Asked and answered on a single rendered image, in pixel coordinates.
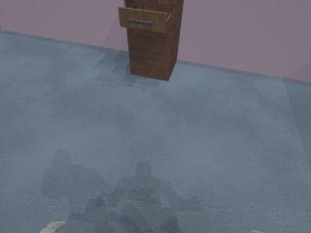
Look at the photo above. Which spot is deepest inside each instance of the handle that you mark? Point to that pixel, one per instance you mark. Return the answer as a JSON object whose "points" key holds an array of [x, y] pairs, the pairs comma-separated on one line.
{"points": [[142, 22]]}

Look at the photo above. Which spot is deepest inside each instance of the robot left hand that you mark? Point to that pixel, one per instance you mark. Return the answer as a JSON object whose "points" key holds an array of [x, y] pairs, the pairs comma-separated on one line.
{"points": [[54, 227]]}

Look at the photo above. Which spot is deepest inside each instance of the drawer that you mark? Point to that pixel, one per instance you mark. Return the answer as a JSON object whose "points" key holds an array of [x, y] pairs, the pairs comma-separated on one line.
{"points": [[160, 15]]}

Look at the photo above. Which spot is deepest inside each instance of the cabinet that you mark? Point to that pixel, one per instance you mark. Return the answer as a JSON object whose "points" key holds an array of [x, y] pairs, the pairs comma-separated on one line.
{"points": [[154, 54]]}

